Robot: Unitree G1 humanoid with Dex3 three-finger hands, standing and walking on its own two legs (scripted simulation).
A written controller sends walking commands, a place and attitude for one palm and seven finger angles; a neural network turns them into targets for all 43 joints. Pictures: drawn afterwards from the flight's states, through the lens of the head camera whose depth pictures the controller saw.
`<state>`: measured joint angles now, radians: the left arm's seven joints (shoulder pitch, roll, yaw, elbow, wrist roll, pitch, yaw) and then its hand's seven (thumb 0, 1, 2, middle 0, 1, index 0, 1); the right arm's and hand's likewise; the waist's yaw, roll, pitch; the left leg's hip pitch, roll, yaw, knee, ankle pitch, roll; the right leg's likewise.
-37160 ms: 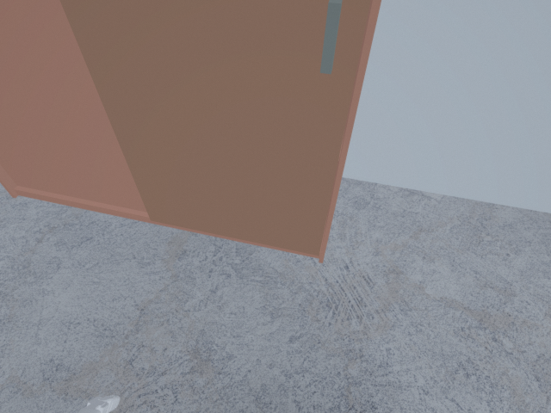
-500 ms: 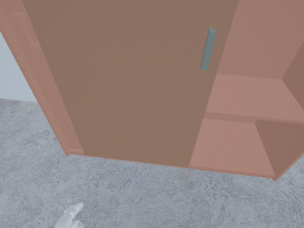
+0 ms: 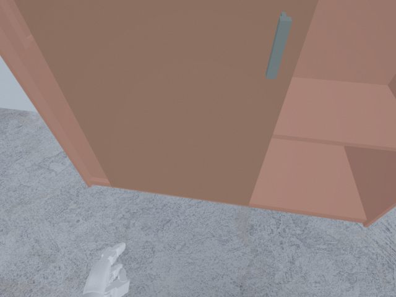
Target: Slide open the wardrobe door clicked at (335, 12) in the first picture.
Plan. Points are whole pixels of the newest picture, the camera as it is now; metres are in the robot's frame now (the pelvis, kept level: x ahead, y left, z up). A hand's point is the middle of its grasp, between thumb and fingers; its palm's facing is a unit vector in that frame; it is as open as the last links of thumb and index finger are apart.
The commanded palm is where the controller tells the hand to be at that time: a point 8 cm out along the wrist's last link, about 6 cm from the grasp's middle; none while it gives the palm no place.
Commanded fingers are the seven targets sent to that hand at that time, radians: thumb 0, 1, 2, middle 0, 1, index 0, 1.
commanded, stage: stop stepping back and stand still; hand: right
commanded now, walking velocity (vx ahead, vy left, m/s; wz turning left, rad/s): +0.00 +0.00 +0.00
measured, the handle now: (277, 46) +0.66 -0.16 +0.18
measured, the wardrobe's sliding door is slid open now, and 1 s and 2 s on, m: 0.62 0.62 0.62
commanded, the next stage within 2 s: let the arm hang, fingers relaxed in 0.60 s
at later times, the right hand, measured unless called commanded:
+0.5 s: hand out of the picture +0.17 -0.29 +0.15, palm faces +0.44 +0.80 -0.40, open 7.4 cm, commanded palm +0.11 -0.32 +0.18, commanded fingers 0.00 -0.90 -0.90 0.20 0.30 0.20 0.30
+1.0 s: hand out of the picture +0.01 -0.19 -0.17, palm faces -0.01 +0.99 -0.17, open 7.3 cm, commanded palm none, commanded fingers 0.00 -0.90 -0.90 0.20 0.30 0.20 0.30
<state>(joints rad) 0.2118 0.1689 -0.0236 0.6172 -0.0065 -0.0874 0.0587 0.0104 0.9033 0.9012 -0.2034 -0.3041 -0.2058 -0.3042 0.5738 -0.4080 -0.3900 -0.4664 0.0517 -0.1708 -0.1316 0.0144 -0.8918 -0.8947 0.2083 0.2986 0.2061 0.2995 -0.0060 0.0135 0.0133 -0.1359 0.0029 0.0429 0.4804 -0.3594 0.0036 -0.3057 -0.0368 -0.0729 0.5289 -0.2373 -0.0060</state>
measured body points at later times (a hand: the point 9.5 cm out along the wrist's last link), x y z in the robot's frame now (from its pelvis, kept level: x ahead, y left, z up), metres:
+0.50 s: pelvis -0.03 -0.02 +0.01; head -0.03 -0.04 +0.46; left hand +0.13 +0.21 -0.07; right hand +0.14 -0.33 +0.17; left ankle -0.07 +0.11 -0.73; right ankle +0.02 -0.12 -0.73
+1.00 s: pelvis -0.05 -0.02 -0.01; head -0.03 -0.03 +0.44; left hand +0.04 +0.25 -0.13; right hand +0.01 -0.25 -0.16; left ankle -0.07 +0.11 -0.73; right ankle +0.02 -0.12 -0.73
